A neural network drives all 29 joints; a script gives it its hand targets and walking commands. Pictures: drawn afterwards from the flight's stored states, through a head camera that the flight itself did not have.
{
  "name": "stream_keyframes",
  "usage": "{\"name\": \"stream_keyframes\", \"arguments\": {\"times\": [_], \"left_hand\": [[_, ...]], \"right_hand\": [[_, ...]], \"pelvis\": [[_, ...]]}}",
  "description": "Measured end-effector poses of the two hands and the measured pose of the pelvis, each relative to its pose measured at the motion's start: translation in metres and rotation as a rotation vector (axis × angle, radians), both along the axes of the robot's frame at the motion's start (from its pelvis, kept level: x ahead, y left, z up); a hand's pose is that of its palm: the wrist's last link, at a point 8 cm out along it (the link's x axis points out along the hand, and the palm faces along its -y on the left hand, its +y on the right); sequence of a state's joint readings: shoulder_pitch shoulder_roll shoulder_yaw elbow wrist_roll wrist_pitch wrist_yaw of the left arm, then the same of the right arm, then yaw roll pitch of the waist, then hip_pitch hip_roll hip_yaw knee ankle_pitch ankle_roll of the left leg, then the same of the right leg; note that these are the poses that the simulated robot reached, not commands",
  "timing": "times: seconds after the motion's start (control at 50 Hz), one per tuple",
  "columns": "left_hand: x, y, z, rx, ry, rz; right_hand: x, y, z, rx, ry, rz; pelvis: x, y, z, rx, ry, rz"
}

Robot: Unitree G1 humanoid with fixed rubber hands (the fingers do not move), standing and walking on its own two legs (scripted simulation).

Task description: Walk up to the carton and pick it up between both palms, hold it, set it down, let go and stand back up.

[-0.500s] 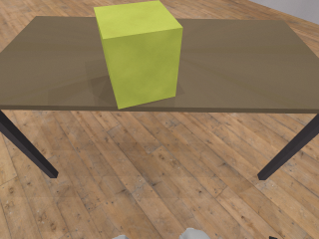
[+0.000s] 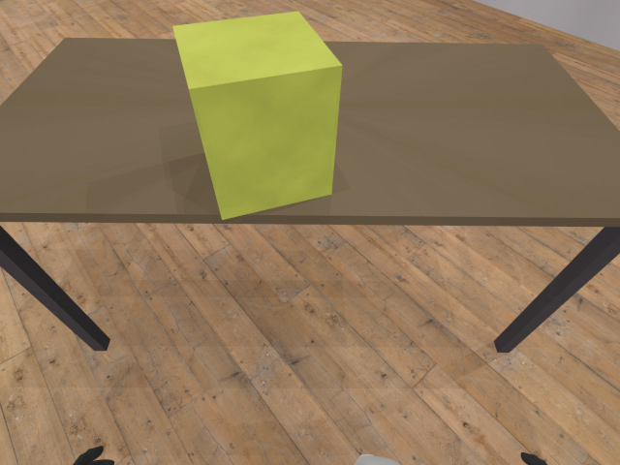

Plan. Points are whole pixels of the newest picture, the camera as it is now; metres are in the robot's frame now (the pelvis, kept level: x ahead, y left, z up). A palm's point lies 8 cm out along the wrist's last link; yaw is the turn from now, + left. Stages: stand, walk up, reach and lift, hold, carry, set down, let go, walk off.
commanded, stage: walk up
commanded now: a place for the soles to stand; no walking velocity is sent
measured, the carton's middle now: (259, 117) +0.66 +0.08 +0.09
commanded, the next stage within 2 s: none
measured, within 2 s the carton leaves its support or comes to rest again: neither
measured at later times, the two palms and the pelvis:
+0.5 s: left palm out of the picture +0.06 +0.40 -0.09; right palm out of the picture +0.13 -0.28 -0.08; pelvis +0.05 +0.05 +0.01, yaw +3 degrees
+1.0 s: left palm (1, 442) +0.20 +0.42 -0.10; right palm (452, 359) +0.30 -0.23 -0.12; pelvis +0.18 +0.08 -0.01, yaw +4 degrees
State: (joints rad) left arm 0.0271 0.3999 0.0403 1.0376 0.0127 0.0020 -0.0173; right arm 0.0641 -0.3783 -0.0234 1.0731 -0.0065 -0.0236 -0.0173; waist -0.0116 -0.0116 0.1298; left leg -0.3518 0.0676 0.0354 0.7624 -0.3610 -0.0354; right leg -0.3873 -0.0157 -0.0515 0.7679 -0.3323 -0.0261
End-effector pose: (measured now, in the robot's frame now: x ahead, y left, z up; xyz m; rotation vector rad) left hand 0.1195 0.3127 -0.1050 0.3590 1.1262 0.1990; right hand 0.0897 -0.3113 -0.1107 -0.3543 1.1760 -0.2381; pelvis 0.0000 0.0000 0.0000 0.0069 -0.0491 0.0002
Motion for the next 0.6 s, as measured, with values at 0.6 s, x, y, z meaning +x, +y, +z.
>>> {"name": "stream_keyframes", "arguments": {"times": [0.6], "left_hand": [[-0.019, 0.089, 0.023, 0.059, 0.045, 0.092]], "right_hand": [[0.039, 0.042, 0.025, 0.014, -0.04, 0.016]], "pelvis": [[0.072, 0.053, 0.013, 0.029, -0.016, 0.044]]}}
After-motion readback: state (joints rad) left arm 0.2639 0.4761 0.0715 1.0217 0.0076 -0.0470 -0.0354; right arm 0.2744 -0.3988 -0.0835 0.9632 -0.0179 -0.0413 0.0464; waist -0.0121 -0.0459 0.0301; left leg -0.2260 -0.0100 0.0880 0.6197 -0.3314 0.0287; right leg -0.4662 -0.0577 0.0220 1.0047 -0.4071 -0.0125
